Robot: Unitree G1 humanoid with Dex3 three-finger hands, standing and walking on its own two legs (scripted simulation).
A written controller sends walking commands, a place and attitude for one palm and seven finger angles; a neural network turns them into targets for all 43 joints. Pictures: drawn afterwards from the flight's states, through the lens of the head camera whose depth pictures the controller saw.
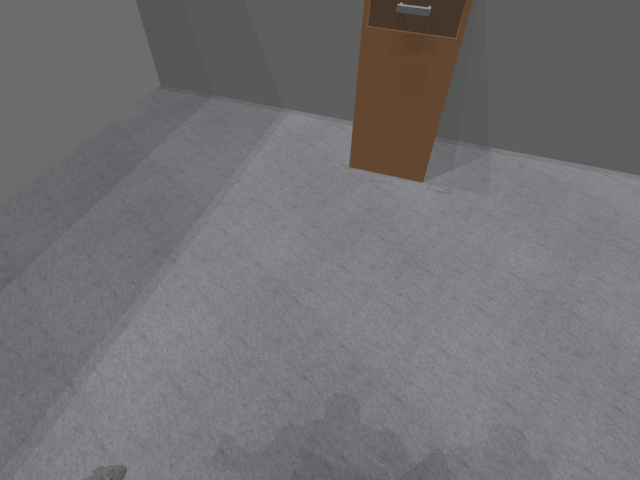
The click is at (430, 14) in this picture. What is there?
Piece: drawer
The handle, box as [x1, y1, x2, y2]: [396, 2, 430, 15]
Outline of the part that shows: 396,11 429,15 430,6 422,7 406,5 400,2 397,5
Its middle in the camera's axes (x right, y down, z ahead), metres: +0.34 -0.84 +1.41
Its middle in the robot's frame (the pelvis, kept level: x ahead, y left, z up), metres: +1.64 -0.27 +0.02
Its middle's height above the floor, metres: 0.79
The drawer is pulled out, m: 0.00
